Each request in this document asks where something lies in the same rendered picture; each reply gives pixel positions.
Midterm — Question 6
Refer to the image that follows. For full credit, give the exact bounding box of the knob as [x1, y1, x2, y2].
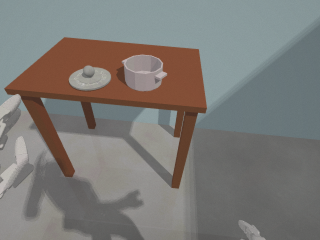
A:
[83, 65, 95, 77]

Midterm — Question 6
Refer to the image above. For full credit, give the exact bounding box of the table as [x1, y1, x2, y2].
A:
[4, 37, 207, 189]

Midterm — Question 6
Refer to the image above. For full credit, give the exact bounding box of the robot right hand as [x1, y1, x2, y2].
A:
[238, 220, 266, 240]

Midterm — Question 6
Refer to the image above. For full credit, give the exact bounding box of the pot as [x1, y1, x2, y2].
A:
[121, 54, 167, 92]

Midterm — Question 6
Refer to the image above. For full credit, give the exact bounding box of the robot left hand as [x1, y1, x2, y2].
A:
[0, 94, 34, 199]

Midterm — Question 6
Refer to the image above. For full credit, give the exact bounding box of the lid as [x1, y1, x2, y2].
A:
[69, 67, 111, 91]

